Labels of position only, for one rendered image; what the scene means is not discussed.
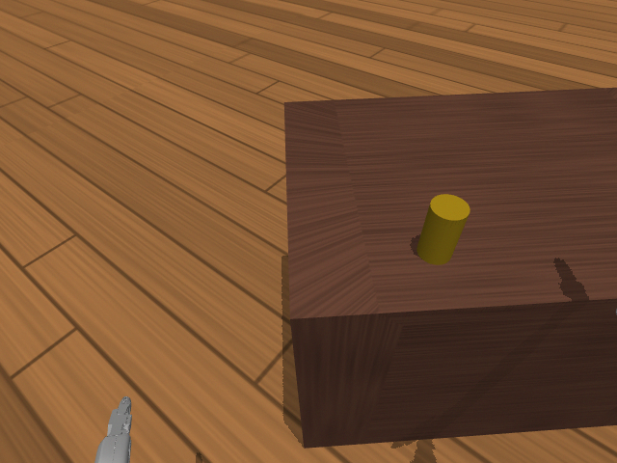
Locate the left robot hand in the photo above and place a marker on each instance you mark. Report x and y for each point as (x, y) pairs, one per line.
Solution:
(116, 446)

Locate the can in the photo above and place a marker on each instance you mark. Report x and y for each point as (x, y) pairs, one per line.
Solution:
(444, 222)

